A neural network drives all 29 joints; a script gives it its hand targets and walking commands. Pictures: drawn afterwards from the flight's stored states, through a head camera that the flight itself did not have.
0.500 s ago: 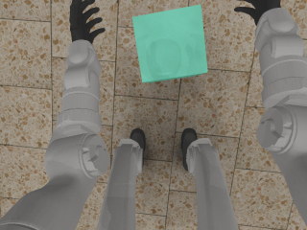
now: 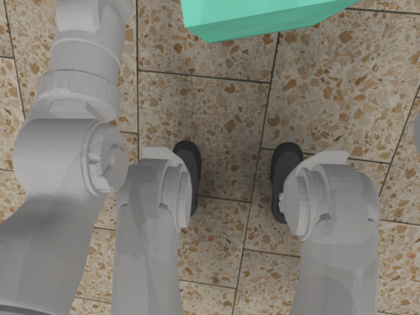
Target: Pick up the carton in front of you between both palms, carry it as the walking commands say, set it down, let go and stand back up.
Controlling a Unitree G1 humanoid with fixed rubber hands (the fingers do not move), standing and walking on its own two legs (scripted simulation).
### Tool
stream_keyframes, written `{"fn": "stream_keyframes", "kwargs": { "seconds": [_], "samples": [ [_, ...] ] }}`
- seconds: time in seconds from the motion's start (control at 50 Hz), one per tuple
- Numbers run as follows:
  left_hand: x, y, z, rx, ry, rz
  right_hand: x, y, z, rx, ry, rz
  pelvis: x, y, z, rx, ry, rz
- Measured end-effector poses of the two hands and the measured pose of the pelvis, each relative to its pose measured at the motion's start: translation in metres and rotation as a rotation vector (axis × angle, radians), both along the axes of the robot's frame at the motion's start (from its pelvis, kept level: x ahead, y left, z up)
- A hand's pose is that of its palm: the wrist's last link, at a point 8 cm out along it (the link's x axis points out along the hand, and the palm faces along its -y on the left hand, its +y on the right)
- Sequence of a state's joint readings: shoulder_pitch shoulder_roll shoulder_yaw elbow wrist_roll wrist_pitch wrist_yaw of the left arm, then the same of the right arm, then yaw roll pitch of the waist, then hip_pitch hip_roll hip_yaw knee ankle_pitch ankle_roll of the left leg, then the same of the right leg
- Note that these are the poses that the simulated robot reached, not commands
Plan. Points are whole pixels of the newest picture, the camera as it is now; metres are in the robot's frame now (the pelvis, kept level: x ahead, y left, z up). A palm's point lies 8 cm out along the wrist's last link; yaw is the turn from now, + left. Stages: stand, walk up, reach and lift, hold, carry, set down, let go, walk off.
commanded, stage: reach and lift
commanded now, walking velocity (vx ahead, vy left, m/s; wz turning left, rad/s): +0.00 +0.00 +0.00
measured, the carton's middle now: out of the picture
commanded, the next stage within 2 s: none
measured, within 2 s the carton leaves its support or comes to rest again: leaves its support in 0.98 s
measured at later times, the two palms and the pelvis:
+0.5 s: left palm out of the picture +0.57 +0.13 -0.20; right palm out of the picture +0.59 -0.21 -0.20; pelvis +0.01 +0.00 -0.02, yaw +0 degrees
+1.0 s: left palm out of the picture +0.58 +0.11 -0.19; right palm out of the picture +0.58 -0.19 -0.19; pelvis +0.01 -0.01 -0.03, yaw +0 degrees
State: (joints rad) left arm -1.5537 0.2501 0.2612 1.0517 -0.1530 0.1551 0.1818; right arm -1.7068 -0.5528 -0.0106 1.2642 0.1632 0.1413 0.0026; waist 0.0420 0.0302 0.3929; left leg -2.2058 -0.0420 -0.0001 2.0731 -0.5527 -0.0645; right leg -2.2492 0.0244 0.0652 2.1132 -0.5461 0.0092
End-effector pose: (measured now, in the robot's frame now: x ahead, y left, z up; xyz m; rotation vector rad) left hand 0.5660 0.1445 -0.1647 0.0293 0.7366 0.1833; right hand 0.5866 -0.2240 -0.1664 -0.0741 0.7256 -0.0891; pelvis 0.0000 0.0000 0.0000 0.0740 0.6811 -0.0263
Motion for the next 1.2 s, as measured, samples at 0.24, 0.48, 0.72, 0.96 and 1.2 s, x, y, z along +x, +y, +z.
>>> {"fn": "stream_keyframes", "kwargs": {
  "seconds": [0.24, 0.48, 0.72, 0.96, 1.2],
  "samples": [
    [0.003, -0.003, -0.042, -0.005, -0.004, -0.006, 0.006, 0.006, -0.042, -0.006, -0.010, 0.015, 0.009, -0.005, -0.025, -0.003, -0.073, 0.011],
    [0.003, -0.013, -0.031, -0.011, -0.007, -0.023, 0.003, 0.011, -0.030, 0.007, -0.009, 0.033, 0.009, -0.003, -0.023, -0.001, -0.054, 0.008],
    [0.002, -0.035, -0.034, -0.049, -0.013, -0.026, 0.004, 0.029, -0.031, 0.000, 0.003, 0.071, 0.003, -0.003, -0.022, -0.003, -0.094, 0.005],
    [0.012, -0.031, -0.028, -0.058, 0.004, -0.023, 0.000, 0.030, -0.031, 0.038, 0.016, 0.080, 0.013, -0.006, -0.034, -0.013, -0.059, 0.016],
    [-0.017, -0.045, 0.072, -0.068, -0.063, 0.000, -0.036, 0.024, 0.072, 0.040, -0.044, -0.042, 0.010, 0.006, 0.003, -0.019, 0.033, -0.024]
  ]
}}
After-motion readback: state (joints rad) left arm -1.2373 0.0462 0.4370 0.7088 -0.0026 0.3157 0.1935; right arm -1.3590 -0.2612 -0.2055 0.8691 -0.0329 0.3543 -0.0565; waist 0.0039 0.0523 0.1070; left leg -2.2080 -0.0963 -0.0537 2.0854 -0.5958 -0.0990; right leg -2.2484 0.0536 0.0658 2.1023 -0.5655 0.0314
